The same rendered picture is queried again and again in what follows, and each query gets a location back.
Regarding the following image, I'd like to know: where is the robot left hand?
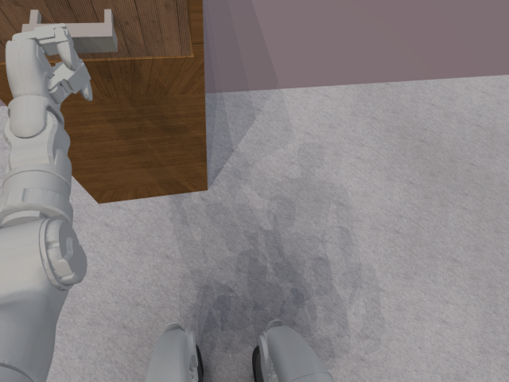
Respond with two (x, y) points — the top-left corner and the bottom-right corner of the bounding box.
(6, 23), (93, 110)

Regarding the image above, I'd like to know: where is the left robot upper arm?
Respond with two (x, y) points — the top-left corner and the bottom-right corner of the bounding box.
(0, 218), (87, 382)

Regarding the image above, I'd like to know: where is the robot left forearm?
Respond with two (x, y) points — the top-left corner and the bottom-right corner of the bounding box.
(0, 95), (73, 228)

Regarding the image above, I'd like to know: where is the cabinet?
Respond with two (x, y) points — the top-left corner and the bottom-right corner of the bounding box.
(0, 0), (208, 204)

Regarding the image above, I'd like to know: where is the robot right shin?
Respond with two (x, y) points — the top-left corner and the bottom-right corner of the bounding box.
(261, 320), (283, 382)

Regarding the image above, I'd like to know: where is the handle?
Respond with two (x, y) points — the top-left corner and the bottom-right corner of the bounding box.
(21, 10), (118, 53)

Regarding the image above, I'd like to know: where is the robot left thigh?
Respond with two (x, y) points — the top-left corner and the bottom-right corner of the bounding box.
(145, 329), (198, 382)

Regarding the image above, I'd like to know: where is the drawer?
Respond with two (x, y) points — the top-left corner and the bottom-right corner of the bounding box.
(0, 0), (191, 62)

